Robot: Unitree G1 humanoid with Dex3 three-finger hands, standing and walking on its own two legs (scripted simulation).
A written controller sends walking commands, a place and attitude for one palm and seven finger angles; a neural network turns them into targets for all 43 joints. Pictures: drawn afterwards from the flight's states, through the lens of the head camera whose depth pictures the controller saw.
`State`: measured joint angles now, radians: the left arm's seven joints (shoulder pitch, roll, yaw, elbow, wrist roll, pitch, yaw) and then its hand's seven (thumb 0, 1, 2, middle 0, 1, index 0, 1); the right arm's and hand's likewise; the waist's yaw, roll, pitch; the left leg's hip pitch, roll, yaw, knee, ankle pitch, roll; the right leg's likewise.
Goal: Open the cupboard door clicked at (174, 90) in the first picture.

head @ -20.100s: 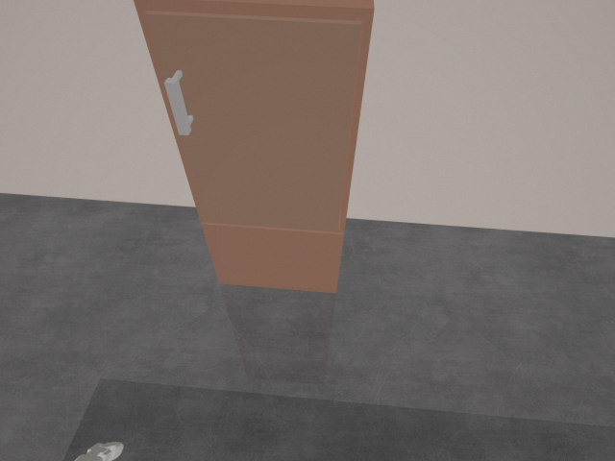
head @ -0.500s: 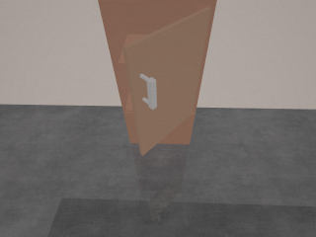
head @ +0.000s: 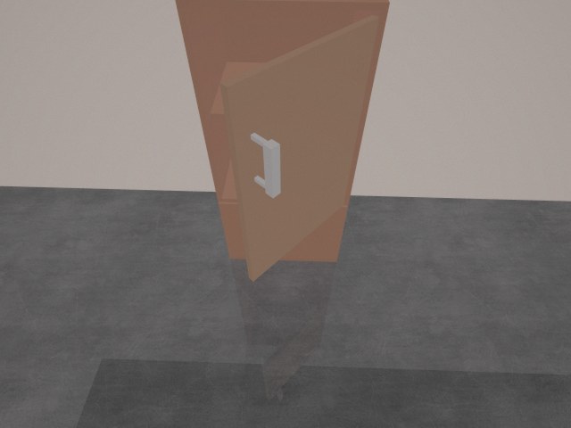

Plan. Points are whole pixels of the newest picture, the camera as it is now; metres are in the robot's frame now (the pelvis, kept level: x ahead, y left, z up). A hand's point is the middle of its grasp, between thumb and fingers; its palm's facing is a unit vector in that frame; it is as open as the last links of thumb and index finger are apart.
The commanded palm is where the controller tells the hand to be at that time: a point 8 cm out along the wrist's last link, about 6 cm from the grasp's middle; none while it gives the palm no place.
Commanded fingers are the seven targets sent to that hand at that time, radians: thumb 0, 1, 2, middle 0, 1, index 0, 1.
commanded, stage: look to check the result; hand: left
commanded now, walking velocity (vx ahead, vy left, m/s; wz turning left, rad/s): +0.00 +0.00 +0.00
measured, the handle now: (264, 165) +0.57 +0.07 +0.03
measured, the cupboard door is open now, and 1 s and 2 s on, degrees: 48 48 48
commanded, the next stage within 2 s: walk to a spot facing it in 0.42 s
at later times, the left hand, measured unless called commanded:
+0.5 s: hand out of the picture -0.01 +0.15 -0.17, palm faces +0.05 -0.98 -0.17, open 7.3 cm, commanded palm none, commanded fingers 0.00 0.90 0.90 -0.20 -0.30 -0.20 -0.30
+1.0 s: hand out of the picture +0.07 +0.16 -0.17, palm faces -0.11 -0.95 -0.30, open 7.3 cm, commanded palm none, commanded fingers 0.00 0.90 0.90 -0.20 -0.30 -0.20 -0.30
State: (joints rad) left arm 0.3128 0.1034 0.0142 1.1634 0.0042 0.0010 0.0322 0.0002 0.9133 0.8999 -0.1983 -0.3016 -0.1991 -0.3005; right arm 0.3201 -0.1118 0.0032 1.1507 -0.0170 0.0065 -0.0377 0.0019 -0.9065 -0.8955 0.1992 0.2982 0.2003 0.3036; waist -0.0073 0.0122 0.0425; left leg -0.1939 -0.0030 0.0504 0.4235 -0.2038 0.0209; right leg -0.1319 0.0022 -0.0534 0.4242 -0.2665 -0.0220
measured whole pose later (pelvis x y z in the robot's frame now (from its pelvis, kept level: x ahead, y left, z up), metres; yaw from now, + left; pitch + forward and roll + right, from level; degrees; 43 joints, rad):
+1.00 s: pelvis +0.00 -0.04 -0.02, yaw -11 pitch +0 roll +2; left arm 0.23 0.18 0.09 1.00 0.03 0.04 0.00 0.00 0.91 0.90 -0.20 -0.30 -0.20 -0.30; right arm 0.20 -0.21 -0.07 1.01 -0.02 0.05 -0.04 0.00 -0.90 -0.90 0.20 0.30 0.20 0.30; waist 0.02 0.05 0.10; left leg -0.35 0.08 0.13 0.82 -0.46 -0.03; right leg -0.31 0.04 -0.03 0.67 -0.36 -0.09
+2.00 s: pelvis +0.04 -0.04 -0.02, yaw -48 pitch +1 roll +0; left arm 0.11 0.27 0.08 0.87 0.02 0.04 -0.04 0.00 0.91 0.90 -0.20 -0.30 -0.20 -0.30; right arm 0.31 -0.24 -0.04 0.90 -0.02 0.03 -0.02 0.00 -0.90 -0.90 0.20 0.30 0.20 0.30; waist -0.02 0.02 0.11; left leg -0.25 0.14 0.16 0.63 -0.38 -0.06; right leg -0.32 -0.02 -0.06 0.60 -0.28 -0.01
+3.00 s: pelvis +0.07 -0.32 +0.00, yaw -79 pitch +1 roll +1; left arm 0.16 0.18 0.08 0.97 0.01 -0.05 0.00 -0.01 0.94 0.90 -0.20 -0.30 -0.20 -0.30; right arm 0.28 -0.17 -0.05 1.00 -0.02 -0.01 0.00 0.01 -0.91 -0.90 0.20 0.30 0.20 0.30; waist -0.05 0.00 0.09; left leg -0.54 0.15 0.05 1.14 -0.27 -0.04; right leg -0.26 0.06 -0.12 0.45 -0.23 -0.12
